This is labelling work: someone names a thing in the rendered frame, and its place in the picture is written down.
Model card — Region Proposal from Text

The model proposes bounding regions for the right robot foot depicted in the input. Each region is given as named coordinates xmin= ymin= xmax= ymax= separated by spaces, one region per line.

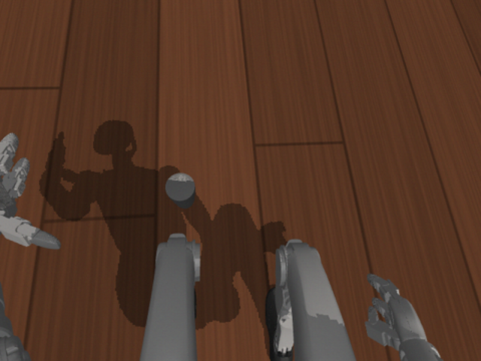
xmin=265 ymin=287 xmax=293 ymax=361

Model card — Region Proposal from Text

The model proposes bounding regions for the cup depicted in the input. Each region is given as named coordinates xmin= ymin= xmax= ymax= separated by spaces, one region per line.
xmin=165 ymin=173 xmax=195 ymax=208

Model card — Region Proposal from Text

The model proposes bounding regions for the left robot arm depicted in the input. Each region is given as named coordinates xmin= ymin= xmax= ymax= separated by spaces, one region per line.
xmin=0 ymin=282 xmax=32 ymax=361

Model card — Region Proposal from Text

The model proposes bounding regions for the right robot arm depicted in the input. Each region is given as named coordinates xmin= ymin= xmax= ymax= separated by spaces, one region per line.
xmin=399 ymin=339 xmax=443 ymax=361

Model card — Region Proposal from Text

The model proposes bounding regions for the right robot hand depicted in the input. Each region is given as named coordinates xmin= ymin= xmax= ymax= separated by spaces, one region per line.
xmin=365 ymin=274 xmax=427 ymax=351

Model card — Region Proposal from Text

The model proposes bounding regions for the left robot hand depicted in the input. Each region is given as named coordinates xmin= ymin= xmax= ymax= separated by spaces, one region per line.
xmin=0 ymin=133 xmax=61 ymax=250

